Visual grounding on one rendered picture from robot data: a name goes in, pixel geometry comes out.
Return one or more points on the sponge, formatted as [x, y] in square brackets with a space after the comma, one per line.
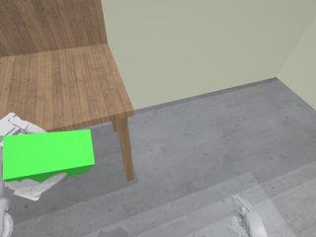
[38, 156]

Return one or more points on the table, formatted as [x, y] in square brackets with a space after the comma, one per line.
[57, 70]

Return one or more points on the robot left forearm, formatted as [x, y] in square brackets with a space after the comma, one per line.
[7, 220]

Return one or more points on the robot right hand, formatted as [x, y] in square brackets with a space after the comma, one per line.
[251, 223]

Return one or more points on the robot left hand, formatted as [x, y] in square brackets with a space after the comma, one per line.
[27, 188]

